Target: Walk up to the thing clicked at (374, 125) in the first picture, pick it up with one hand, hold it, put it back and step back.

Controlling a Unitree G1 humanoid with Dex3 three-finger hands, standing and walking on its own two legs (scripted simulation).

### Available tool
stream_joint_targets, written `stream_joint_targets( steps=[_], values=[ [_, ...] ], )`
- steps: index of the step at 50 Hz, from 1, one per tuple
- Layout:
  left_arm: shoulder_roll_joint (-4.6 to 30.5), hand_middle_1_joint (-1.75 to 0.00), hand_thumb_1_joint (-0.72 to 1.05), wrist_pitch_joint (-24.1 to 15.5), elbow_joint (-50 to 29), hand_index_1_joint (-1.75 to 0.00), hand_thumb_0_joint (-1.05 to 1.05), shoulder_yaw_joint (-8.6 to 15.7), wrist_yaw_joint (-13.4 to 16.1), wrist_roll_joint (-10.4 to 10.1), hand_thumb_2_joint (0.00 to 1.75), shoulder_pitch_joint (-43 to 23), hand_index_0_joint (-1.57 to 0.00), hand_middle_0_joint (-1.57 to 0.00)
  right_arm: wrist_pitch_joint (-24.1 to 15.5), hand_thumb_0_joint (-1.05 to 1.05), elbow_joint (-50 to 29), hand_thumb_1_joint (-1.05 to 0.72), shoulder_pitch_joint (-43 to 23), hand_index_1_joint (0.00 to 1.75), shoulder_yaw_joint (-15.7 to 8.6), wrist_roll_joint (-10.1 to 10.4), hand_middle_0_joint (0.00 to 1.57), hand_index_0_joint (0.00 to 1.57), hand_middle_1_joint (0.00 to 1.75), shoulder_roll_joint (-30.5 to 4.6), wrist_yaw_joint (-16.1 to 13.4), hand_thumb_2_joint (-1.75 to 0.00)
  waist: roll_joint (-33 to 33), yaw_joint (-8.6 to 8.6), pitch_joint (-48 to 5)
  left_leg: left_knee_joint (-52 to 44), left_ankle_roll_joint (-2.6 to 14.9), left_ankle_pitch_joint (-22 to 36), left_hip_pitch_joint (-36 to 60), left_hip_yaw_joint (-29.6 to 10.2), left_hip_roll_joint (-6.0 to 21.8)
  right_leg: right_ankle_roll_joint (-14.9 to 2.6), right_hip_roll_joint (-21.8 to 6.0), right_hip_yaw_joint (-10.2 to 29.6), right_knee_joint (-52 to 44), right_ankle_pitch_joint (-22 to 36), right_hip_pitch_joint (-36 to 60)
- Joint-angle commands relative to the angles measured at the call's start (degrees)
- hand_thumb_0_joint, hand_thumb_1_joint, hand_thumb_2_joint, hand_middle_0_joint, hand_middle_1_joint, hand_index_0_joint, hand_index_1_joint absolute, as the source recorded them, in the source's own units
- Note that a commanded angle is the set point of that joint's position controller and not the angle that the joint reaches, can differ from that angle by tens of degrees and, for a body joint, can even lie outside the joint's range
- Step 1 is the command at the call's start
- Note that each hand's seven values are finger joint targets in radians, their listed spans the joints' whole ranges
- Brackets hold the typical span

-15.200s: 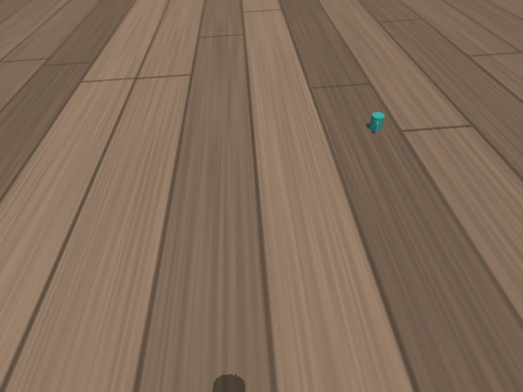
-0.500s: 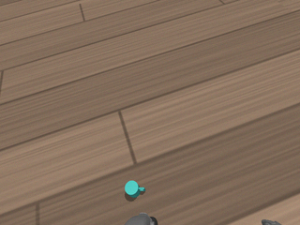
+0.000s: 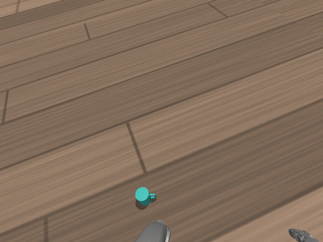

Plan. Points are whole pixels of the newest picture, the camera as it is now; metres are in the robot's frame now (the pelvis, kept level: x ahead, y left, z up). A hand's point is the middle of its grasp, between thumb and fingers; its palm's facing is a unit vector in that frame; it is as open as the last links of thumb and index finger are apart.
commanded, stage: walk up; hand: left
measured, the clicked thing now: (146, 196) +0.46 +0.23 -0.71
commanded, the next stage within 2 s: stand in 1.14 s
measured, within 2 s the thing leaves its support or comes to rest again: neither
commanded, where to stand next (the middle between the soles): +0.13 +0.02 m, yaw +2 degrees
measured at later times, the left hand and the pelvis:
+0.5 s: hand out of the picture -0.03 +0.30 -0.13, palm faces +0.06 -0.94 -0.32, open 7.3 cm; pelvis -0.03 +0.02 +0.02, yaw +5 degrees
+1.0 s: hand out of the picture +0.04 +0.30 -0.09, palm faces +0.02 -0.84 -0.54, open 7.3 cm; pelvis +0.05 +0.01 +0.01, yaw +2 degrees
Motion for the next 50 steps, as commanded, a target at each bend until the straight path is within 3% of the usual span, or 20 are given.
stream_joint_targets(
  steps=[1,3,8,10,12,13,14,15,18,20,27,30,33,35,36,37,38,41,46,50],
  values=[
    [12.5,-0.3,0.9,-3.1,-7.6,-0.3,0.0,5.4,-0.5,1.5,0.9,-3.6,-0.2,-0.2,-4.5,0.0,-0.3,-0.9,9.9,0.3,-3.5,0.4,0.2,0.2,0.3,-11.9,-0.1,-0.9,-14.1,-0.46,-14.7,1.0,-1.41,2.4,5.7,6.0,1.0,-6.65,-8.3,12.3,-26.0,-19.0,6.3],
    [15.6,-0.3,0.9,-2.8,-7.5,-0.3,0.0,6.5,-2.4,2.0,0.9,2.1,-0.2,-0.2,-5.9,0.0,-0.9,-0.9,7.3,0.3,-4.0,0.4,0.2,0.2,0.3,-15.1,0.4,-0.9,-18.3,3.54,-13.2,-10.0,-2.29,-1.9,-1.4,8.9,3.1,-7.37,-9.2,17.5,-28.0,-27.7,17.5],
    [16.4,-0.3,0.9,-2.9,-4.4,-0.3,0.0,6.6,-2.9,0.2,0.9,11.8,-0.2,-0.2,-8.4,0.0,-2.3,-0.9,-0.2,0.3,-2.2,-1.3,0.2,0.2,0.3,-10.5,0.9,-0.9,-11.3,6.49,-5.8,-30.9,-0.32,-6.3,0.6,8.2,6.7,-9.31,-13.0,18.7,-25.2,-10.1,21.9],
    [17.3,-0.3,0.9,-2.9,-5.9,-0.3,0.0,5.9,-3.2,0.0,0.9,8.2,-0.2,-0.2,-8.7,0.0,0.1,-0.9,6.3,0.3,-2.5,-1.4,0.2,0.2,0.3,-9.2,1.1,-0.9,-11.3,2.16,-7.0,-36.4,2.32,-2.2,13.7,10.6,5.9,-7.1,-11.6,15.7,-27.2,-12.1,11.6],
    [16.7,-0.3,0.9,-2.2,-8.2,-0.3,0.0,4.5,-3.7,0.0,0.9,0.6,-0.2,-0.2,-8.9,0.0,4.5,-0.9,18.9,0.3,-4.1,-1.0,0.2,0.2,0.3,-9.8,0.9,-0.9,-7.8,-6.63,-9.2,-47.2,4.59,9.9,37.7,11.5,5.5,-3.7,-7.6,9.2,-20.5,-19.3,-7.7],
    [12.2,-0.3,0.9,-1.8,-9.4,-0.3,0.0,3.3,-3.7,-0.1,0.9,-1.0,-0.2,-0.2,-9.2,0.0,5.7,-0.9,24.8,0.3,-5.5,-1.5,0.2,0.2,0.3,-12.6,0.3,-0.9,2.8,-10.36,-9.5,-52.5,5.64,2.5,48.4,2.6,10.6,-0.83,-1.9,2.1,-5.6,-20.3,-21.4],
    [8.1,-0.3,0.9,-1.6,-11.0,-0.3,0.0,2.9,-3.5,-1.2,0.9,-1.9,-0.2,-0.2,-9.3,0.0,4.6,-0.9,25.0,0.3,-6.2,-3.0,0.2,0.2,0.3,-18.3,-0.3,-0.9,13.3,-9.3,-6.5,-56.7,6.78,-20.0,45.6,-24.5,25.9,1.98,7.0,0.8,12.8,-15.2,-35.7],
    [13.2,-0.3,0.9,-1.7,-10.4,-0.3,0.0,4.1,-3.1,-0.5,0.9,-3.1,-0.2,-0.2,-9.4,0.0,2.0,-0.9,19.2,0.3,-6.4,-2.4,0.2,0.2,0.3,-20.7,-0.5,-0.9,3.4,-8.46,-1.0,-60.1,11.18,-31.1,32.2,-31.5,33.5,2.02,1.0,7.1,17.0,-7.9,-35.9],
    [16.4,-0.3,0.9,-2.3,-4.6,-0.3,0.0,4.7,-4.4,-1.5,0.9,6.3,-0.2,-0.2,-10.6,0.0,1.1,-0.9,9.4,0.3,-4.1,-1.2,0.2,0.2,0.3,-15.7,-0.4,-0.9,0.6,-1.42,0.0,-59.1,8.93,-17.2,27.6,-14.2,24.8,2.07,-0.6,11.3,16.0,1.7,-24.0],
    [16.0,-0.3,0.9,-2.4,-1.9,-0.3,0.0,5.1,-4.8,-1.2,0.9,10.0,-0.2,-0.2,-11.3,0.0,0.0,-0.9,8.9,0.3,-3.8,-0.8,0.2,0.2,0.3,-14.4,0.0,-0.9,5.1,-0.81,-0.6,-57.4,8.49,-7.8,24.8,-4.3,21.6,2.91,-0.8,7.2,15.1,6.3,-19.3],
    [15.0,-0.3,0.9,-3.9,-0.8,-0.3,0.0,4.1,-5.2,-2.3,0.9,9.0,-0.2,-0.2,-9.5,0.0,-2.9,-0.9,5.3,0.3,-4.2,-1.9,0.2,0.2,0.3,-14.9,1.8,-0.9,14.4,-1.27,3.6,-60.4,10.05,-14.0,9.9,4.0,19.4,4.95,-3.7,-0.3,3.6,10.6,-7.4],
    [14.8,-0.3,0.9,-5.3,0.2,-0.3,0.0,4.1,-3.4,-2.1,0.9,8.6,-0.2,-0.2,-7.8,0.0,-3.8,-0.9,8.5,0.3,-4.1,-2.3,0.2,0.2,0.3,-13.7,2.8,-0.9,11.4,-2.74,1.4,-54.0,11.66,-10.2,10.9,5.2,19.1,4.61,-3.8,-2.3,-2.9,7.8,-2.1],
    [15.4,-0.3,0.9,-6.9,3.4,-0.3,0.0,4.5,-1.2,-1.6,0.9,17.7,-0.2,-0.2,-5.7,0.0,-5.3,-0.9,8.7,0.3,-3.7,-2.5,0.2,0.2,0.3,-12.0,3.2,-0.9,0.3,0.6,-5.3,-34.9,10.6,-4.6,11.5,8.5,15.5,4.27,-1.1,-5.0,-12.0,9.5,10.7],
    [20.1,-0.3,0.9,-8.2,3.1,-0.3,0.0,6.0,0.2,-0.5,0.9,23.4,-0.2,-0.2,-5.3,0.0,-5.5,-0.9,14.4,0.3,-2.2,-1.9,0.2,0.2,0.3,-7.2,3.3,-0.9,-16.6,3.01,-9.9,-9.7,7.59,-4.7,4.0,10.6,10.1,2.62,-7.7,9.7,-20.7,-5.2,19.2],
    [21.8,-0.3,0.9,-8.9,0.8,-0.3,0.0,5.8,0.5,0.1,0.9,22.3,-0.2,-0.2,-5.2,0.0,-6.1,-0.9,16.3,0.3,-1.6,-1.2,0.2,0.2,0.3,-5.6,3.4,-0.9,-18.9,1.4,-8.4,0.3,4.23,-5.4,-3.5,5.1,5.7,-1.34,-19.1,30.7,-25.5,-7.4,17.8],
    [22.9,-0.3,0.9,-8.6,0.0,-0.3,0.0,5.5,0.4,-0.9,0.9,19.6,-0.2,-0.2,-5.1,0.0,-7.0,-0.9,12.7,0.3,-3.0,-0.9,0.2,0.2,0.3,-11.1,2.9,-0.9,-13.6,1.38,-6.8,2.3,4.07,-4.5,-5.3,2.2,7.5,-9.19,-24.9,40.8,-29.4,-8.3,12.9],
    [24.1,-0.3,0.9,-8.7,-1.0,-0.3,0.0,5.9,0.3,-1.6,0.9,16.9,-0.2,-0.2,-5.4,0.0,-6.5,-0.9,10.8,0.3,-3.8,-1.0,0.2,0.2,0.3,-13.7,2.4,-0.9,-12.9,1.1,-4.9,2.0,3.61,-4.6,-6.0,0.3,10.7,-12.22,-26.3,41.2,-29.8,-8.2,10.0],
    [20.5,-0.3,0.9,-9.2,-2.0,-0.3,0.0,4.9,1.4,-2.3,0.9,13.4,-0.2,-0.2,-4.8,0.0,-3.8,-0.9,13.5,0.3,-4.5,-0.7,0.2,0.2,0.3,-13.0,3.1,-0.9,-9.7,-1.16,-6.1,1.6,1.96,3.2,-1.5,-0.8,11.9,-7.32,-18.3,19.1,-24.1,9.7,7.2],
    [17.4,-0.3,0.9,-9.1,-3.6,-0.3,0.0,3.8,3.5,-2.0,0.9,12.1,-0.2,-0.2,-2.1,0.0,-3.7,-0.9,12.3,0.3,-4.4,-1.1,0.2,0.2,0.3,-9.0,2.6,-0.9,-11.3,-1.66,-7.0,0.5,-0.26,8.5,2.9,0.1,7.3,-6.03,-14.4,4.2,-15.7,50.8,2.3],
    [15.1,-0.3,0.9,-6.4,-7.0,-0.3,0.0,3.0,2.6,-1.1,0.9,3.0,-0.2,-0.2,-3.5,0.0,-1.8,-0.9,11.3,0.3,-3.1,1.6,0.2,0.2,0.3,-8.4,0.4,-0.9,-17.8,-2.54,-9.1,-12.6,-0.91,7.5,8.4,6.3,6.0,-6.58,-12.2,-0.5,-11.1,46.4,0.5]
  ],
)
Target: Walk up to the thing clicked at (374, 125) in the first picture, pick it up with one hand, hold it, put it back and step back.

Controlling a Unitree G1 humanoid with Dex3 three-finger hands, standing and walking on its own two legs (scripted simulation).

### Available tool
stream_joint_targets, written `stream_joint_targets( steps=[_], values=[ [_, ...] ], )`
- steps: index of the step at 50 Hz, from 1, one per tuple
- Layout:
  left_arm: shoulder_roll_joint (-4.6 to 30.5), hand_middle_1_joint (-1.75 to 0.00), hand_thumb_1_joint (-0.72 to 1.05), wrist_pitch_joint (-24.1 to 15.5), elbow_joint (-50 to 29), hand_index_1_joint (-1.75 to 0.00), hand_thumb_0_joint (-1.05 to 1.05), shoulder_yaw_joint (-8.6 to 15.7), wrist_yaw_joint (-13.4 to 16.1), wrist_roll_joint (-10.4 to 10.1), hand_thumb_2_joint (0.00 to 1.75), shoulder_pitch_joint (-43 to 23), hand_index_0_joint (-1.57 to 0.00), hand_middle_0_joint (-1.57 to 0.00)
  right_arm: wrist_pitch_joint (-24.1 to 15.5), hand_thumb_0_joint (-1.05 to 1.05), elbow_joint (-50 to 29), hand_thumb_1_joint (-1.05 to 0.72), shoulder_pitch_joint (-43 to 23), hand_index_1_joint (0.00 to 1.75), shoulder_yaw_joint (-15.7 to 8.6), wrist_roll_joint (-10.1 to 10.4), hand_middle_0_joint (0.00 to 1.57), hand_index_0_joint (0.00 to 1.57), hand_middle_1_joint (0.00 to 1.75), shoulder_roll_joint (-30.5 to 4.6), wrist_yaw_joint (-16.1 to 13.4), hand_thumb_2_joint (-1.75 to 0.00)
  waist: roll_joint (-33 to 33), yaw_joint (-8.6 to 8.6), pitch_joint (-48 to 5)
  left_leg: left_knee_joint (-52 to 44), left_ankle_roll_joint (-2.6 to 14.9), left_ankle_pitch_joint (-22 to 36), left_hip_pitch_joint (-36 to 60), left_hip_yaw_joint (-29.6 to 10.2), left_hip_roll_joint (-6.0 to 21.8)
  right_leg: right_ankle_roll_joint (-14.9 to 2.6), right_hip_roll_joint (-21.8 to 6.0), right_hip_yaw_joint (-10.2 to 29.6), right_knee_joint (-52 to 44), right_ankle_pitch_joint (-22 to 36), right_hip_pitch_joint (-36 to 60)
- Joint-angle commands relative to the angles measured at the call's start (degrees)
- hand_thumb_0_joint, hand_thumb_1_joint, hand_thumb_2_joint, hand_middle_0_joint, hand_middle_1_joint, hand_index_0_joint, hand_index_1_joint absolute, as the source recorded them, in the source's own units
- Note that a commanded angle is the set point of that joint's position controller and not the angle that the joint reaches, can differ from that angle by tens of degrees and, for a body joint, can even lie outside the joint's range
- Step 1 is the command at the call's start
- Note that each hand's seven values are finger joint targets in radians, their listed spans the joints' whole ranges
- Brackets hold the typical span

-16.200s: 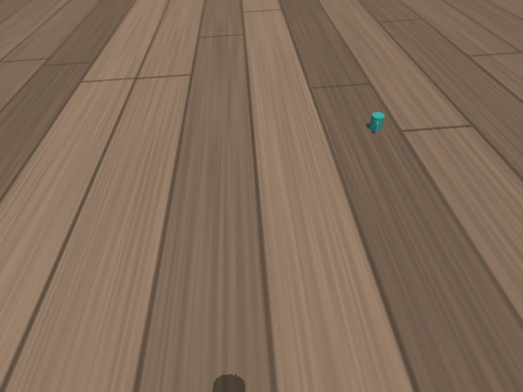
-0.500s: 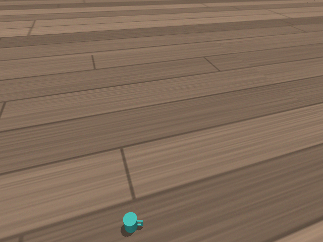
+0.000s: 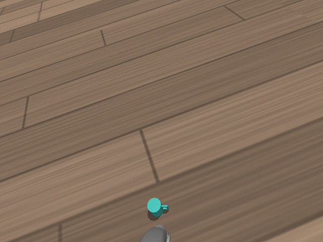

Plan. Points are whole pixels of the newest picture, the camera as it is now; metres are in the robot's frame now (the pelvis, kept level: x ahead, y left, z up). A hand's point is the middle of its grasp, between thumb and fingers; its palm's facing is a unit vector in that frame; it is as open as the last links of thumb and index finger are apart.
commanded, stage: walk up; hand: left
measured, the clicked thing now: (158, 207) +0.41 +0.20 -0.71
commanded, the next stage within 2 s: stand in 0.14 s
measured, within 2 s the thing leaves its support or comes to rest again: neither
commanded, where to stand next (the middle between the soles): +0.07 +0.01 m, yaw -1 degrees
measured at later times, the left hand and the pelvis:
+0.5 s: hand out of the picture +0.06 +0.27 -0.14, palm faces -0.06 -0.93 -0.37, open 7.3 cm; pelvis -0.02 +0.01 +0.00, yaw +0 degrees
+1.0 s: hand out of the picture +0.11 +0.25 -0.14, palm faces -0.04 -0.94 -0.33, open 7.3 cm; pelvis +0.01 +0.00 +0.01, yaw -1 degrees
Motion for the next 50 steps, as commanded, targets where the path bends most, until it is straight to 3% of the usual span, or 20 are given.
stream_joint_targets(
  steps=[1,3,5,6,7,8,9,10,13,17,20,21,23,25,26,30,36,40,46,50],
  values=[
    [13.7,-0.3,0.9,2.0,-7.3,-0.3,0.0,4.5,0.7,0.4,0.9,-7.7,-0.2,-0.2,-1.8,0.0,-1.3,-0.9,5.1,0.3,-2.0,1.6,0.2,0.2,0.3,-7.0,-2.5,-0.9,-23.5,-2.57,-8.8,-10.2,-1.08,0.3,7.2,9.5,-1.9,-11.22,-7.6,2.0,-0.4,35.5,0.7],
    [14.0,-0.3,0.9,4.5,-8.0,-0.3,0.0,4.6,0.3,0.0,0.9,-8.7,-0.2,-0.2,-2.3,0.0,-0.7,-0.9,5.6,0.3,-2.2,1.1,0.2,0.2,0.3,-8.0,-3.3,-0.9,-22.0,-2.95,-11.6,-19.4,-0.38,5.1,11.1,12.3,-2.1,-9.9,-6.2,1.8,7.2,28.7,1.8],
    [12.9,-0.3,0.9,5.8,-7.1,-0.3,0.0,3.9,0.1,-1.3,0.9,-8.4,-0.2,-0.2,-3.0,0.0,0.8,-0.9,7.1,0.3,-2.1,0.4,0.2,0.2,0.3,-8.0,-3.4,-0.9,-15.7,-4.09,-13.0,-32.0,0.99,17.6,17.4,13.1,-3.1,-6.61,-3.2,1.1,15.7,19.5,-0.2],
    [11.0,-0.3,0.9,6.3,-6.3,-0.3,0.0,3.3,0.1,-2.0,0.9,-5.3,-0.2,-0.2,-3.0,0.0,0.1,-0.9,5.4,0.3,-2.6,-0.6,0.2,0.2,0.3,-10.6,-3.4,-0.9,-8.2,-2.97,-13.6,-30.9,3.08,29.8,19.8,4.1,3.2,-4.64,-0.4,2.8,20.0,9.5,-4.9],
    [3.6,-0.3,0.9,5.6,-6.2,-0.3,0.0,1.6,-0.1,-1.6,0.9,0.2,-0.2,-0.2,-4.5,0.0,-1.0,-0.9,7.0,0.3,-1.9,-1.6,0.2,0.2,0.3,-11.0,-3.1,-0.9,6.3,-2.39,-20.9,-36.2,5.75,30.0,29.4,-19.2,17.3,-2.13,5.1,3.7,24.9,-19.8,-12.8],
    [9.1,-0.3,0.9,5.7,-6.3,-0.3,0.0,3.0,0.7,-1.3,0.9,-1.2,-0.2,-0.2,-5.4,0.0,-0.1,-0.9,7.1,0.3,-2.8,-1.5,0.2,0.2,0.3,-15.0,-3.0,-0.9,3.5,-3.29,-21.0,-38.4,11.23,12.3,23.9,-23.6,20.7,-2.77,4.0,11.8,27.3,-21.7,-10.5],
    [13.6,-0.3,0.9,5.5,-6.2,-0.3,0.0,3.6,1.1,-0.2,0.9,-7.3,-0.2,-0.2,-5.4,0.0,0.6,-0.9,2.8,0.3,-3.6,-1.2,0.2,0.2,0.3,-16.7,-3.3,-0.9,5.1,-3.9,-17.4,-41.6,13.22,-5.3,21.2,-28.0,20.4,-2.71,2.1,9.8,28.2,-20.3,-14.8],
    [14.9,-0.3,0.9,5.3,-4.2,-0.3,0.0,4.1,0.6,-0.1,0.9,-11.3,-0.2,-0.2,-5.2,0.0,0.9,-0.9,0.5,0.3,-2.7,-0.6,0.2,0.2,0.3,-12.8,-3.4,-0.9,2.2,-4.92,-11.1,-43.7,10.89,-14.9,16.7,-21.0,16.2,-2.49,1.3,10.2,28.4,-16.9,-15.2],
    [12.9,-0.3,0.9,5.3,0.2,-0.3,0.0,3.9,-0.7,-0.3,0.9,-6.7,-0.2,-0.2,-5.1,0.0,1.0,-0.9,-3.8,0.3,-1.8,-1.3,0.2,0.2,0.3,-11.3,-3.2,-0.9,8.3,-1.76,-8.5,-44.3,9.33,-19.9,13.8,-15.2,12.8,-2.16,2.6,8.2,23.7,-14.4,-10.7],
    [11.8,-0.3,0.9,4.0,2.3,-0.3,0.0,2.9,-1.7,-0.7,0.9,-9.3,-0.2,-0.2,-5.1,0.0,2.2,-0.9,-5.6,0.3,-1.5,-1.1,0.2,0.2,0.3,-9.8,-2.7,-0.9,6.5,-2.38,-7.5,-44.4,9.33,-9.3,14.0,-8.7,11.4,-1.02,2.9,2.8,8.9,-17.4,-3.5],
    [8.8,-0.3,0.9,3.3,5.2,-0.3,0.0,2.3,-1.9,-1.2,0.9,-6.6,-0.2,-0.2,-4.2,0.0,4.1,-0.9,-5.7,0.3,-1.5,-0.9,0.2,0.2,0.3,-9.6,-2.1,-0.9,5.3,-0.69,-7.9,-40.6,7.05,-5.1,12.2,-4.6,10.0,-0.97,4.6,0.7,-9.1,-5.8,7.9],
    [9.1,-0.3,0.9,2.7,5.5,-0.3,0.0,2.1,-1.7,-0.8,0.9,-6.7,-0.2,-0.2,-4.0,0.0,4.6,-0.9,-5.3,0.3,-0.7,-0.4,0.2,0.2,0.3,-7.1,-1.9,-0.9,1.2,-0.02,-8.0,-37.3,5.0,0.3,11.7,-2.7,9.0,-1.36,2.4,3.9,-13.9,1.0,11.0],
    [14.3,-0.3,0.9,1.8,4.9,-0.3,0.0,2.6,-1.4,0.2,0.9,-13.2,-0.2,-0.2,-4.3,0.0,4.9,-0.9,-4.4,0.3,0.8,0.9,0.2,0.2,0.3,-2.6,-1.7,-0.9,-11.8,-3.89,-8.4,-32.5,0.88,4.4,14.0,4.1,2.6,-5.67,-7.8,18.4,-18.6,0.0,4.9],
    [13.9,-0.3,0.9,2.2,5.6,-0.3,0.0,2.0,-1.9,0.7,0.9,-19.6,-0.2,-0.2,-4.3,0.0,7.7,-0.9,-3.6,0.3,0.3,0.6,0.2,0.2,0.3,-5.8,-1.4,-0.9,-13.0,-6.18,-5.1,-34.0,1.75,-1.5,25.1,2.9,3.7,-5.85,-6.3,16.3,-20.6,-21.3,-10.3],
    [12.1,-0.3,0.9,2.3,5.5,-0.3,0.0,1.5,-2.2,0.2,0.9,-19.8,-0.2,-0.2,-4.6,0.0,8.4,-0.9,-4.3,0.3,0.0,0.5,0.2,0.2,0.3,-7.5,-1.1,-0.9,-11.8,-5.44,-4.5,-36.8,2.16,-2.0,25.0,0.9,5.2,-4.6,-3.8,13.1,-20.5,-22.8,-9.2],
    [11.5,-0.3,0.9,1.8,7.7,-0.3,0.0,1.4,-2.5,-0.8,0.9,-18.1,-0.2,-0.2,-4.9,0.0,10.8,-0.9,-5.1,0.3,0.8,-0.2,0.2,0.2,0.3,-6.2,-1.0,-0.9,-14.4,-4.56,-6.1,-38.3,2.56,6.4,23.3,1.6,5.6,-3.44,-3.2,11.5,-20.8,-10.5,-1.8],
    [11.2,-0.3,0.9,2.3,9.9,-0.3,0.0,1.6,-2.5,-0.7,0.9,-17.3,-0.2,-0.2,-5.2,0.0,13.2,-0.9,-6.5,0.3,1.5,-0.3,0.2,0.2,0.3,-6.9,-1.1,-0.9,-11.6,-3.63,-5.1,-39.8,1.84,6.9,23.1,1.4,6.2,-3.19,-2.9,10.9,-21.4,-9.5,-0.6],
    [11.0,-0.3,0.9,2.3,11.0,-0.3,0.0,2.0,-2.5,-1.2,0.9,-16.8,-0.2,-0.2,-5.6,0.0,14.4,-0.9,-7.1,0.3,2.3,-0.4,0.2,0.2,0.3,-6.6,-1.6,-0.9,-8.3,-2.55,-8.7,-40.3,1.83,16.4,22.4,2.0,7.2,-2.44,-2.1,8.6,-17.3,6.7,7.4],
    [11.1,-0.3,0.9,2.9,11.9,-0.3,0.0,2.1,-2.3,-1.2,0.9,-18.1,-0.2,-0.2,-5.5,0.0,15.5,-0.9,-8.7,0.3,2.9,-0.2,0.2,0.2,0.3,-6.6,-2.2,-0.9,-6.4,-2.31,-12.0,-39.4,1.33,23.9,24.3,3.1,7.8,-2.27,-2.2,7.7,-15.6,16.2,10.9],
    [10.6,-0.3,0.9,3.2,12.9,-0.3,0.0,2.0,-2.3,-1.1,0.9,-18.5,-0.2,-0.2,-5.3,0.0,16.0,-0.9,-9.8,0.3,3.1,0.1,0.2,0.2,0.3,-6.7,-2.4,-0.9,-6.1,-2.46,-12.3,-40.0,1.31,23.8,24.8,3.0,8.1,-2.03,-1.7,7.2,-16.3,14.8,11.2]
  ],
)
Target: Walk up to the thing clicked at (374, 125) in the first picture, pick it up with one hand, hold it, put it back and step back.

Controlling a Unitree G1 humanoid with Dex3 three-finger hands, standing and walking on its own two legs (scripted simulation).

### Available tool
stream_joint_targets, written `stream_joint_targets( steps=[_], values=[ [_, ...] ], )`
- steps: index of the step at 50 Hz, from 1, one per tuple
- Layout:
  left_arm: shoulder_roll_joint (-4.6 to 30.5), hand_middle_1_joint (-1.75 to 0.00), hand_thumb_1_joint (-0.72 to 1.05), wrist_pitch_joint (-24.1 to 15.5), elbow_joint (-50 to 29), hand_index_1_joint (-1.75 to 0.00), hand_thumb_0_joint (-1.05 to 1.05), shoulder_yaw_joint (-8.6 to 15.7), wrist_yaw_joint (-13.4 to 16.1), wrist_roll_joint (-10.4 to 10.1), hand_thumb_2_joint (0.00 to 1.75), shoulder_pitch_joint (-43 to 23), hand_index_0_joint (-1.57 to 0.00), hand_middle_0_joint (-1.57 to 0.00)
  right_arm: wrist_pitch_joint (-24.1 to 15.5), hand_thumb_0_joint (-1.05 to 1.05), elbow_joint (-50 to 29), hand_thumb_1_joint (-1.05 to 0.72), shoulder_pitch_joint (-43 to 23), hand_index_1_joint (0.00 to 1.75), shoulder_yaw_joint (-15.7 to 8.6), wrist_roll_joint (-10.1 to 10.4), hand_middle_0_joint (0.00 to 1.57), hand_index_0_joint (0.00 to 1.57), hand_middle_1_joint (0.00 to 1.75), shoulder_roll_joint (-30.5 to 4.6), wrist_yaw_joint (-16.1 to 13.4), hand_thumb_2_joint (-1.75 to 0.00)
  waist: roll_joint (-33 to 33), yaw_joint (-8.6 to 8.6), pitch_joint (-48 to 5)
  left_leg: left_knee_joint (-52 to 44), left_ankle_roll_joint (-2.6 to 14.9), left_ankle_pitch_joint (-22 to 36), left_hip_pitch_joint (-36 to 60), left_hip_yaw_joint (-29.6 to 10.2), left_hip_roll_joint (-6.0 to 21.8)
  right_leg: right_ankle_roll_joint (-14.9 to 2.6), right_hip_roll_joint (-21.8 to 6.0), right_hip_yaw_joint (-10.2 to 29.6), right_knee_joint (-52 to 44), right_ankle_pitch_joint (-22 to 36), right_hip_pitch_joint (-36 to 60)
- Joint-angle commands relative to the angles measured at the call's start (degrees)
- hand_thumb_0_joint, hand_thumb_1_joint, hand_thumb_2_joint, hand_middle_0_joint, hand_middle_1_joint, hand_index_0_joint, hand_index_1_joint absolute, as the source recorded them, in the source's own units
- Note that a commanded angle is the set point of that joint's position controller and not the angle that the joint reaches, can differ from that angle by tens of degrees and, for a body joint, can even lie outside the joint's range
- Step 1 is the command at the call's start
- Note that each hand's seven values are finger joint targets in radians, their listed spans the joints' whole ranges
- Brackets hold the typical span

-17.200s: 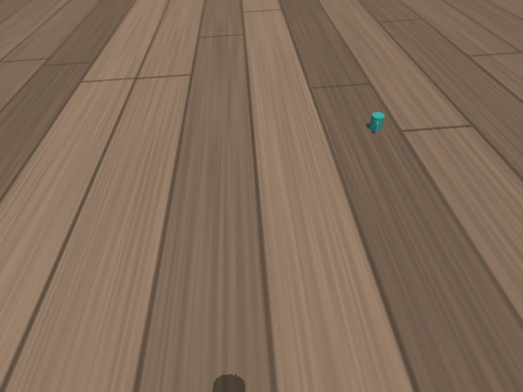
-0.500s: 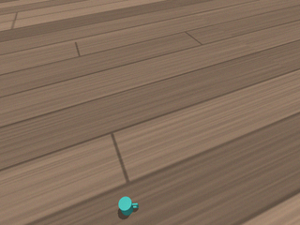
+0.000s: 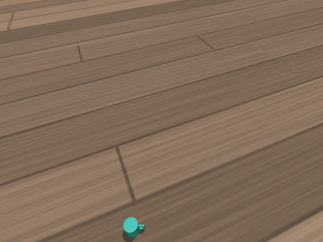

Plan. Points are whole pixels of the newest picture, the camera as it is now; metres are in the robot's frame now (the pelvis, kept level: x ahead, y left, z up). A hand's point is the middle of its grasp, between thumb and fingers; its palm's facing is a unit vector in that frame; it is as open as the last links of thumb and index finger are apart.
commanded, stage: stand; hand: left
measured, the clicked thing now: (134, 227) +0.40 +0.20 -0.73
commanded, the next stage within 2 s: walk up in 0.14 s
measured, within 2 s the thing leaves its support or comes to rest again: neither
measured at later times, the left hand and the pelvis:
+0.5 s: hand out of the picture -0.02 +0.27 -0.16, palm faces -0.04 -0.90 -0.44, open 7.3 cm; pelvis -0.08 -0.01 -0.03, yaw -1 degrees
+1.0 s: hand out of the picture -0.14 +0.28 -0.16, palm faces +0.07 -0.92 -0.38, open 7.3 cm; pelvis -0.24 +0.01 -0.02, yaw +4 degrees
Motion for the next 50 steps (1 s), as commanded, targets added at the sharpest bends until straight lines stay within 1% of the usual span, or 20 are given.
stream_joint_targets(
  steps=[1,6,7,10,17,20,22,23,24,25,28,32,37,42,43,44,45,46,48,50],
  values=[
    [13.0,-0.3,0.9,-1.0,-2.2,-0.3,0.0,3.1,1.1,-0.1,0.9,-1.1,-0.2,-0.2,-1.0,0.0,-3.2,-0.9,-2.8,0.3,-2.1,0.2,0.2,0.2,0.3,-11.2,-0.6,-0.9,0.6,0.74,-7.4,-1.2,3.87,12.9,4.7,-3.3,4.8,-0.32,-7.2,5.2,-4.4,14.3,0.1],
    [12.6,-0.3,0.9,-0.8,-1.6,-0.3,0.0,3.1,1.0,0.1,0.9,-2.4,-0.2,-0.2,-1.0,0.0,-2.8,-0.9,-4.3,0.3,-2.1,0.0,0.2,0.2,0.3,-11.5,-0.7,-0.9,1.1,0.58,-6.1,-2.7,3.76,10.1,4.4,-3.5,5.1,-0.41,-7.1,5.4,-5.5,10.5,-0.7],
    [15.8,-0.3,0.9,0.4,-2.7,-0.3,0.0,4.4,1.4,-1.6,0.9,-3.1,-0.2,-0.2,0.1,0.0,-3.1,-0.9,-6.2,0.3,-3.1,0.8,0.2,0.2,0.3,-15.2,-0.9,-0.9,1.6,1.0,1.5,2.0,5.31,19.3,0.5,-3.3,4.3,-1.16,-7.5,5.8,-0.7,21.4,-6.8],
    [14.9,-0.3,0.9,1.2,-4.2,-0.3,0.0,4.6,1.8,-1.8,0.9,-1.5,-0.2,-0.2,0.8,0.0,-4.7,-0.9,-4.9,0.3,-3.7,1.4,0.2,0.2,0.3,-14.4,-1.0,-0.9,1.1,0.62,-4.4,4.5,7.33,25.4,3.2,-2.9,5.3,-1.93,-6.3,3.4,4.0,23.6,-5.6],
    [12.1,-0.3,0.9,3.8,-6.2,-0.3,0.0,5.0,1.1,-0.4,0.9,6.3,-0.2,-0.2,2.4,0.0,-11.5,-0.9,-8.4,0.3,-6.2,-0.5,0.2,0.2,0.3,-17.3,-1.0,-0.9,11.7,2.21,-12.9,-1.0,16.46,15.4,-3.2,-12.1,15.0,-1.44,0.2,0.5,25.7,-13.8,-5.0],
    [11.9,-0.3,0.9,3.5,-5.7,-0.3,0.0,5.6,0.8,-0.1,0.9,11.0,-0.2,-0.2,3.4,0.0,-14.1,-0.9,-12.2,0.3,-5.9,-0.6,0.2,0.2,0.3,-15.7,-0.8,-0.9,10.2,5.37,-11.2,7.8,12.88,10.0,-6.4,-7.0,9.8,-2.47,-2.1,0.8,14.6,-5.1,-3.8],
    [19.0,-0.3,0.9,2.4,-8.7,-0.3,0.0,7.3,1.4,1.5,0.9,7.6,-0.2,-0.2,4.0,0.0,-15.1,-0.9,-11.9,0.3,-4.8,1.0,0.2,0.2,0.3,-11.2,-1.1,-0.9,-9.7,4.75,-4.1,25.6,4.89,-9.9,-15.5,-2.1,-6.9,-4.58,-15.7,21.3,-3.1,15.9,-7.3],
    [21.6,-0.3,0.9,2.3,-11.0,-0.3,0.0,7.9,1.7,1.8,0.9,3.5,-0.2,-0.2,4.3,0.0,-14.7,-0.9,-8.7,0.3,-4.5,0.5,0.2,0.2,0.3,-10.3,-1.8,-0.9,-11.4,3.2,-2.0,34.1,3.97,-26.1,-17.8,-5.2,-9.9,-9.31,-20.9,24.6,-3.8,21.6,-11.1],
    [22.6,-0.3,0.9,1.9,-13.3,-0.3,0.0,8.1,2.0,2.3,0.9,0.3,-0.2,-0.2,4.3,0.0,-14.2,-0.9,-4.7,0.3,-4.9,0.4,0.2,0.2,0.3,-11.3,-2.2,-0.9,-12.3,2.02,-2.4,40.6,4.29,-27.6,-16.0,-6.8,-8.4,-14.51,-24.3,27.3,-3.4,23.7,-15.0],
    [22.0,-0.3,0.9,1.6,-14.6,-0.3,0.0,8.1,2.0,2.3,0.9,-1.6,-0.2,-0.2,4.4,0.0,-13.7,-0.9,-3.3,0.3,-5.5,0.4,0.2,0.2,0.3,-13.4,-2.1,-0.9,-11.6,1.21,-3.0,46.0,4.3,-25.7,-13.5,-7.9,-8.0,-15.67,-24.0,26.3,-3.7,21.6,-18.7],
    [16.8,-0.3,0.9,1.4,-16.2,-0.3,0.0,7.5,2.2,2.3,0.9,-5.5,-0.2,-0.2,4.1,0.0,-12.5,-0.9,0.9,0.3,-6.0,1.2,0.2,0.2,0.3,-14.2,-1.9,-0.9,-8.0,-1.52,-5.5,48.2,3.31,-19.1,-15.3,-7.0,-9.9,-9.42,-14.3,11.8,2.0,22.5,-10.7],
    [14.0,-0.3,0.9,1.5,-16.5,-0.3,0.0,7.3,3.4,1.9,0.9,6.2,-0.2,-0.2,3.2,0.0,-15.2,-0.9,-1.5,0.3,-4.4,0.4,0.2,0.2,0.3,-12.0,-2.5,-0.9,-6.3,4.7,-10.3,41.3,2.03,-21.1,-22.5,-5.9,-8.3,-10.59,-16.0,12.5,7.9,37.0,8.8],
    [14.9,-0.3,0.9,2.3,-17.8,-0.3,0.0,8.0,4.4,1.2,0.9,10.0,-0.2,-0.2,3.2,0.0,-16.7,-0.9,-1.0,0.3,-4.7,-0.5,0.2,0.2,0.3,-11.4,-2.7,-0.9,-12.2,5.85,-10.5,24.0,1.78,-23.6,-16.8,-2.2,-4.9,-11.38,-18.3,13.5,9.3,41.3,11.8],
    [16.6,-0.3,0.9,3.1,-20.9,-0.3,0.0,7.7,3.4,0.8,0.9,2.3,-0.2,-0.2,4.0,0.0,-12.7,-0.9,9.0,0.3,-6.6,-0.8,0.2,0.2,0.3,-12.7,-1.3,-0.9,-10.0,-0.62,-11.5,6.8,5.36,-7.4,2.3,3.2,-4.2,-5.25,-14.4,9.6,9.2,15.2,-7.0],
    [14.8,-0.3,0.9,3.2,-21.5,-0.3,0.0,7.2,3.2,0.7,0.9,2.1,-0.2,-0.2,4.0,0.0,-13.6,-0.9,8.6,0.3,-7.2,-1.6,0.2,0.2,0.3,-14.7,-1.1,-0.9,-2.8,-1.56,-10.4,1.7,8.35,-6.0,2.1,-5.7,2.1,-2.62,-10.6,7.5,15.1,5.6,-12.5],
    [12.2,-0.3,0.9,3.0,-21.9,-0.3,0.0,6.6,3.2,0.5,0.9,1.0,-0.2,-0.2,4.0,0.0,-14.7,-0.9,5.6,0.3,-7.9,-2.4,0.2,0.2,0.3,-18.6,-0.8,-0.9,10.2,-1.35,-7.8,-2.1,13.41,-0.4,2.3,-19.8,12.6,-0.25,-0.8,1.2,24.7,-11.5,-23.3],
    [13.9,-0.3,0.9,3.0,-21.8,-0.3,0.0,7.9,3.8,0.9,0.9,-2.3,-0.2,-0.2,4.0,0.0,-16.4,-0.9,2.4,0.3,-8.8,-2.2,0.2,0.2,0.3,-23.0,-0.4,-0.9,16.5,-3.84,-6.1,-6.8,21.36,0.0,-8.6,-27.6,20.8,0.89,3.7,3.7,39.4,-24.9,-19.7],
    [14.7,-0.3,0.9,3.1,-20.8,-0.3,0.0,8.2,3.9,1.5,0.9,-1.8,-0.2,-0.2,3.5,0.0,-17.3,-0.9,-1.9,0.3,-8.5,-2.2,0.2,0.2,0.3,-22.2,-0.8,-0.9,14.0,-1.92,-2.3,-8.3,22.72,-1.9,-15.4,-29.3,22.4,0.56,2.8,9.0,47.6,-23.5,-17.3],
    [13.8,-0.3,0.9,3.3,-17.4,-0.3,0.0,8.3,3.2,0.3,0.9,4.3,-0.2,-0.2,3.2,0.0,-19.4,-0.9,-8.0,0.3,-6.2,-2.8,0.2,0.2,0.3,-15.8,-1.3,-0.9,6.3,2.94,-1.1,-3.4,17.6,5.5,-13.2,-13.3,13.6,0.11,4.4,9.6,51.8,-16.2,-18.5],
    [13.5,-0.3,0.9,3.4,-15.9,-0.3,0.0,8.3,2.7,0.1,0.9,9.6,-0.2,-0.2,3.0,0.0,-20.0,-0.9,-9.8,0.3,-5.8,-2.5,0.2,0.2,0.3,-13.7,-1.4,-0.9,6.0,5.45,0.3,-1.8,13.93,5.8,-10.1,-7.2,9.2,0.3,5.2,7.3,51.1,-11.9,-20.4]
  ],
)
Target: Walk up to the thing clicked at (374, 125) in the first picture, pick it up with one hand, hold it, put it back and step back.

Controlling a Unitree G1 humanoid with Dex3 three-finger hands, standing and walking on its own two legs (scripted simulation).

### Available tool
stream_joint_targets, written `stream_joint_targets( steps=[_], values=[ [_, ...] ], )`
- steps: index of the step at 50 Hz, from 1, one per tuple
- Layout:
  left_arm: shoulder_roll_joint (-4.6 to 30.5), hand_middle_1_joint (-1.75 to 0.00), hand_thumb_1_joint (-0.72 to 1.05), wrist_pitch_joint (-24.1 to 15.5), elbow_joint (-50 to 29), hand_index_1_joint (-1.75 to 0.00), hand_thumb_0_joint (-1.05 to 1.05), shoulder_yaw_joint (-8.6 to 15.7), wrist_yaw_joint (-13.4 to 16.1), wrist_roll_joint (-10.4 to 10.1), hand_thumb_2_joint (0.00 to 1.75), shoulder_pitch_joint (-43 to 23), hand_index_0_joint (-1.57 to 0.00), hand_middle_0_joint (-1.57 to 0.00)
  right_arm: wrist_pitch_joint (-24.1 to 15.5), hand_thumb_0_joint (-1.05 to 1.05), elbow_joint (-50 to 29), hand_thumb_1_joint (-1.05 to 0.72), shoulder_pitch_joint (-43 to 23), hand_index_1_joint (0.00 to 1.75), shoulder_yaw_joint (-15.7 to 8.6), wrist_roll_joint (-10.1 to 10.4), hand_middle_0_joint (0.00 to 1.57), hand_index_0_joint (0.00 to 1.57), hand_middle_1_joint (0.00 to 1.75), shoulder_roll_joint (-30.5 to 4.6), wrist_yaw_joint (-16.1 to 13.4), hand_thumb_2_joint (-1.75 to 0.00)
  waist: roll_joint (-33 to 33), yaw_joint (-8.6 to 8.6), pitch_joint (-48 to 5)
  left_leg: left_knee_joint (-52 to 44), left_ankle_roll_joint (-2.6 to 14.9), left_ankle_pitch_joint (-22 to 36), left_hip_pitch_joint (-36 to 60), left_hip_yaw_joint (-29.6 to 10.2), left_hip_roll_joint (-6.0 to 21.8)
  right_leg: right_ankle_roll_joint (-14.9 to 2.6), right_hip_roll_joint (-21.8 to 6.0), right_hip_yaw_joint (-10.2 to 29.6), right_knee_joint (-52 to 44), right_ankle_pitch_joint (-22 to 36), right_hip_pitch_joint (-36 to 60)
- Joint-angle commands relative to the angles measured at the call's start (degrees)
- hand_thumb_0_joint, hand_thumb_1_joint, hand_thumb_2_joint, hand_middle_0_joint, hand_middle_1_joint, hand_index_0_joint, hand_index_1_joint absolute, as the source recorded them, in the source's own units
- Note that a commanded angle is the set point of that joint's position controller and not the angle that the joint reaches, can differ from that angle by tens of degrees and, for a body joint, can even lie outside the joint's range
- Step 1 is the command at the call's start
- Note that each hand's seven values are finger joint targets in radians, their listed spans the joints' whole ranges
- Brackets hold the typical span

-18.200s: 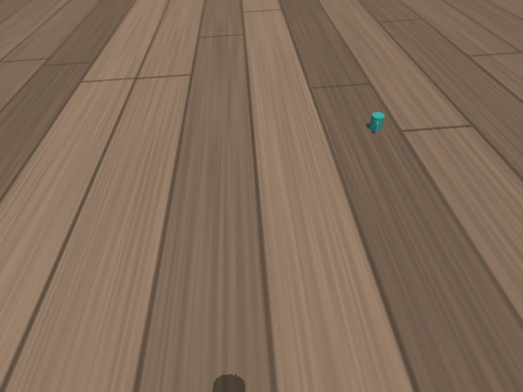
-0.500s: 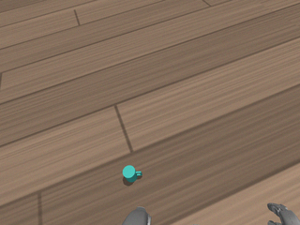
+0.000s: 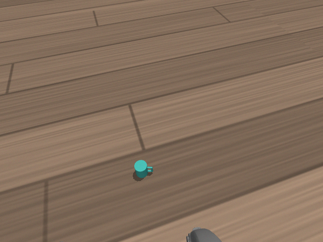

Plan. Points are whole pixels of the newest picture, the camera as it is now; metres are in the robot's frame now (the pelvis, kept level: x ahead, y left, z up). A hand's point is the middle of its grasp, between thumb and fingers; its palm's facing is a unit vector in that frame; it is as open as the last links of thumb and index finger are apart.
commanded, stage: walk up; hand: left
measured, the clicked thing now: (144, 169) +0.65 +0.15 -0.71
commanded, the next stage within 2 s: stand in 1.62 s
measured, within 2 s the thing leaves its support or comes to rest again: neither
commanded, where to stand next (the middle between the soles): +0.30 -0.03 m, yaw -4 degrees
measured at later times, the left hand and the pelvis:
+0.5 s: hand out of the picture -0.02 +0.27 -0.14, palm faces -0.08 -0.91 -0.40, open 7.4 cm; pelvis -0.10 +0.01 +0.00, yaw -4 degrees
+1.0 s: hand out of the picture +0.02 +0.26 -0.13, palm faces -0.06 -0.93 -0.38, open 7.3 cm; pelvis -0.07 +0.00 +0.01, yaw -4 degrees
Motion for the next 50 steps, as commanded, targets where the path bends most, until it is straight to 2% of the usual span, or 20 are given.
stream_joint_targets(
  steps=[1,5,9,11,12,13,15,20,22,23,25,26,27,30,36,38,39,40,43,50],
  values=[
    [11.4,-0.3,0.9,-1.7,-2.1,-0.3,0.0,4.3,0.4,-0.4,0.9,7.0,-0.2,-0.2,-1.9,0.0,-7.5,-0.9,-8.9,0.3,-3.8,-0.1,0.2,0.2,0.3,-13.2,-1.0,-0.9,7.5,4.0,-5.1,-14.6,10.15,15.1,-4.0,-8.1,11.6,0.74,0.6,2.0,6.6,2.5,3.4],
    [9.8,-0.3,0.9,-4.5,-3.7,-0.3,0.0,2.7,-0.2,0.2,0.9,4.0,-0.2,-0.2,-2.5,0.0,-5.4,-0.9,-0.4,0.3,-4.7,0.4,0.2,0.2,0.3,-14.2,-0.8,-0.9,11.3,-1.56,-11.4,-11.0,11.62,5.5,12.9,-9.4,12.5,2.12,-4.4,-1.1,-22.0,-0.3,4.6],
    [11.0,-0.3,0.9,-6.8,2.5,-0.3,0.0,3.1,0.3,1.1,0.9,11.8,-0.2,-0.2,-0.8,0.0,-5.6,-0.9,-0.9,0.3,-4.6,0.7,0.2,0.2,0.3,-14.2,0.1,-0.9,6.5,0.96,-13.7,-0.5,7.42,1.2,4.1,-4.9,9.0,0.3,-3.0,-4.3,-50.5,12.9,22.9],
    [17.3,-0.3,0.9,-7.5,1.2,-0.3,0.0,4.7,0.4,2.3,0.9,8.7,-0.2,-0.2,-1.2,0.0,-6.7,-0.9,0.0,0.3,-2.5,1.3,0.2,0.2,0.3,-7.9,0.6,-0.9,-10.3,0.48,-9.6,8.9,-0.05,-13.2,-18.6,-0.4,-0.4,-5.56,-18.8,23.4,-48.7,3.5,27.6],
    [22.5,-0.3,0.9,-7.0,-1.1,-0.3,0.0,5.3,0.5,2.6,0.9,4.6,-0.2,-0.2,-1.0,0.0,-6.9,-0.9,-5.3,0.3,-3.9,0.7,0.2,0.2,0.3,-11.7,-0.2,-0.9,-12.3,4.29,-6.4,15.1,-0.97,-14.9,-10.6,-6.2,1.1,-13.87,-27.6,30.9,-51.2,-4.7,8.7],
    [20.4,-0.3,0.9,-7.1,-2.2,-0.3,0.0,4.9,0.6,2.1,0.9,-1.3,-0.2,-0.2,-1.1,0.0,-5.2,-0.9,-3.3,0.3,-4.9,1.2,0.2,0.2,0.3,-14.0,0.1,-0.9,-10.7,1.43,-2.3,19.4,-0.93,-10.6,-3.7,-8.7,3.5,-13.79,-27.4,28.5,-52.0,-8.7,-0.3],
    [14.3,-0.3,0.9,-7.6,-2.1,-0.3,0.0,3.2,0.4,1.5,0.9,-2.0,-0.2,-0.2,-2.0,0.0,-3.3,-0.9,-2.4,0.3,-4.6,2.0,0.2,0.2,0.3,-12.9,0.8,-0.9,-5.6,-0.33,-2.1,16.0,-1.07,-5.8,-7.1,-4.8,-0.1,-9.39,-17.8,13.3,-48.3,4.4,8.2],
    [14.9,-0.3,0.9,-7.1,-0.3,-0.3,0.0,3.8,-0.6,1.7,0.9,4.5,-0.2,-0.2,-4.0,0.0,-2.9,-0.9,-1.6,0.3,-3.1,1.4,0.2,0.2,0.3,-10.4,1.1,-0.9,-11.3,3.02,-6.1,-0.5,-1.92,-9.1,-5.3,1.8,-0.6,-7.65,-15.6,9.8,-45.7,5.0,17.8],
    [14.9,-0.3,0.9,-6.1,-0.5,-0.3,0.0,3.4,-1.0,1.1,0.9,2.6,-0.2,-0.2,-5.0,0.0,-0.9,-0.9,2.8,0.3,-3.6,1.1,0.2,0.2,0.3,-10.0,1.0,-0.9,-10.8,0.82,-7.7,-12.0,-1.74,-2.6,2.3,4.1,-1.7,-6.6,-14.4,6.8,-41.0,5.2,16.1],
    [12.9,-0.3,0.9,-5.6,-0.8,-0.3,0.0,2.6,-1.2,1.0,0.9,3.4,-0.2,-0.2,-5.6,0.0,-0.1,-0.9,4.3,0.3,-4.2,0.9,0.2,0.2,0.3,-10.8,0.5,-0.9,-7.9,0.24,-9.2,-16.3,-1.0,0.8,8.4,2.0,-1.5,-5.2,-12.7,4.7,-35.8,8.8,13.7],
    [7.0,-0.3,0.9,-5.4,-1.0,-0.3,0.0,0.9,-1.3,-0.4,0.9,4.4,-0.2,-0.2,-6.5,0.0,-0.1,-0.9,6.0,0.3,-5.6,-0.1,0.2,0.2,0.3,-16.2,-0.1,-0.9,7.4,-0.18,-10.8,-23.4,5.99,-12.2,16.1,-25.0,15.2,-0.73,-3.0,-4.0,-20.3,1.5,-1.1],
    [12.2,-0.3,0.9,-5.4,0.1,-0.3,0.0,2.4,-0.8,0.2,0.9,2.6,-0.2,-0.2,-6.5,0.0,-0.5,-0.9,5.7,0.3,-6.1,0.1,0.2,0.2,0.3,-19.6,0.1,-0.9,5.7,-1.41,-8.2,-24.7,11.86,-22.7,6.8,-30.9,20.5,-0.65,-5.4,-0.9,-14.8,-3.6,0.7],
    [13.9,-0.3,0.9,-5.6,0.3,-0.3,0.0,2.9,-1.0,0.4,0.9,2.2,-0.2,-0.2,-6.5,0.0,-0.5,-0.9,4.4,0.3,-6.4,0.3,0.2,0.2,0.3,-19.5,0.2,-0.9,4.6,-0.75,-5.3,-25.3,13.27,-24.9,1.1,-29.7,20.8,-1.1,-6.9,-0.1,-12.9,-3.4,3.1],
    [11.6,-0.3,0.9,-6.4,1.0,-0.3,0.0,2.5,-2.0,-0.1,0.9,4.2,-0.2,-0.2,-6.9,0.0,-1.4,-0.9,2.4,0.3,-4.9,-0.1,0.2,0.2,0.3,-14.6,0.3,-0.9,8.8,0.72,-3.6,-22.2,8.99,-11.6,4.1,-16.1,13.0,-1.31,-7.5,-1.3,-19.9,1.5,3.0],
    [10.8,-0.3,0.9,-7.4,4.5,-0.3,0.0,3.1,-1.3,1.0,0.9,9.6,-0.2,-0.2,-4.9,0.0,-2.7,-0.9,1.3,0.3,-3.5,1.6,0.2,0.2,0.3,-11.2,0.6,-0.9,5.6,3.83,-8.5,-6.4,3.93,-5.8,-8.1,-4.6,6.6,-1.15,-4.4,-5.6,-42.9,14.8,27.9],
    [17.7,-0.3,0.9,-8.1,3.5,-0.3,0.0,4.7,-0.6,1.8,0.9,9.6,-0.2,-0.2,-4.8,0.0,-3.7,-0.9,2.4,0.3,-1.9,2.0,0.2,0.2,0.3,-6.2,0.1,-0.9,-10.5,4.38,-8.1,11.1,-0.71,-14.0,-20.1,-1.1,-4.4,-6.95,-23.1,24.2,-53.5,-0.7,29.2],
    [19.4,-0.3,0.9,-7.8,1.9,-0.3,0.0,4.9,-0.8,1.7,0.9,4.6,-0.2,-0.2,-4.4,0.0,-2.1,-0.9,3.7,0.3,-3.4,1.5,0.2,0.2,0.3,-11.1,-0.4,-0.9,-5.8,3.41,-5.4,16.4,-0.54,-14.3,-15.0,-4.8,-0.5,-12.12,-28.0,26.9,-54.4,-9.0,19.0],
    [18.4,-0.3,0.9,-7.7,0.9,-0.3,0.0,4.7,-0.9,1.3,0.9,1.7,-0.2,-0.2,-4.5,0.0,-1.0,-0.9,6.2,0.3,-4.1,1.5,0.2,0.2,0.3,-12.7,-0.4,-0.9,-6.0,2.04,-2.9,17.8,-0.56,-13.3,-12.8,-4.7,1.0,-13.98,-28.0,25.6,-54.1,-9.1,14.9],
    [13.4,-0.3,0.9,-8.3,0.8,-0.3,0.0,3.2,-0.7,0.6,0.9,0.5,-0.2,-0.2,-4.9,0.0,1.2,-0.9,8.0,0.3,-3.4,2.1,0.2,0.2,0.3,-11.0,-0.1,-0.9,-5.5,0.95,-4.8,14.9,-0.55,-7.6,-10.6,-5.7,0.8,-9.48,-20.2,10.9,-50.8,8.8,17.8],
    [13.5,-0.3,0.9,-7.2,1.2,-0.3,0.0,2.3,-1.2,-0.3,0.9,-1.4,-0.2,-0.2,-5.9,0.0,2.4,-0.9,8.3,0.3,-3.1,1.4,0.2,0.2,0.3,-9.3,0.2,-0.9,-8.4,-0.03,-9.6,-9.9,-1.21,5.2,4.8,3.8,-0.1,-7.24,-17.3,0.2,-38.1,29.3,16.0]
  ],
)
